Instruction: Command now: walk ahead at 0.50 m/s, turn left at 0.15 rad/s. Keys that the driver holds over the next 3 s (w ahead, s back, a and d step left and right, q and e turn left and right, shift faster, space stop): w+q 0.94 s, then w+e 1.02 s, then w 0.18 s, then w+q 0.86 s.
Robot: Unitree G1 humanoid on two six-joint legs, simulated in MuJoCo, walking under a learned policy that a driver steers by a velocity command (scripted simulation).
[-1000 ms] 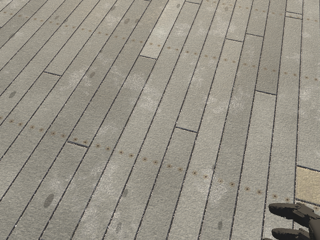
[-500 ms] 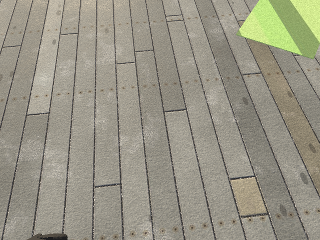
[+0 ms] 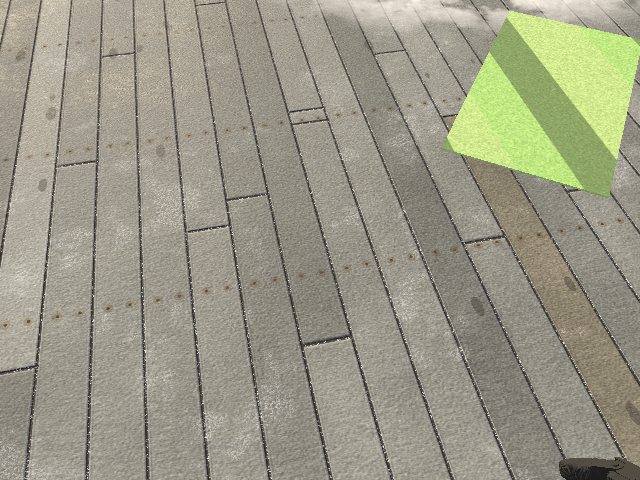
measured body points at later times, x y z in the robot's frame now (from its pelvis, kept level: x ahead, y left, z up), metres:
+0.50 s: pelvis +0.28 +0.01 +0.00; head +0.31 +0.01 +0.45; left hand +0.47 +0.29 -0.05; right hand +0.36 -0.28 -0.12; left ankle +0.12 +0.09 -0.70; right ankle +0.40 -0.08 -0.72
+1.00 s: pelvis +0.51 +0.14 -0.01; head +0.55 +0.17 +0.44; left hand +0.37 +0.40 -0.13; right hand +0.84 +0.06 -0.07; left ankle +0.56 +0.26 -0.72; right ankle +0.42 -0.08 -0.68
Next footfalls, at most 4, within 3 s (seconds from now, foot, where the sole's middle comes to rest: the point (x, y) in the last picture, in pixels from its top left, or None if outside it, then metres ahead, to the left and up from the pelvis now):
0.46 right None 0.44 -0.07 -0.76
0.96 left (215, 420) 0.59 0.29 -0.76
1.50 right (256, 277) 0.97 0.25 -0.76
1.98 left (170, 209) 1.18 0.52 -0.76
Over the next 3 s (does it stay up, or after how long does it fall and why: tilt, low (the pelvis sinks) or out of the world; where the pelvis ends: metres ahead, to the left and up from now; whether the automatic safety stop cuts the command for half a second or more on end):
stays up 1.54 0.49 0.00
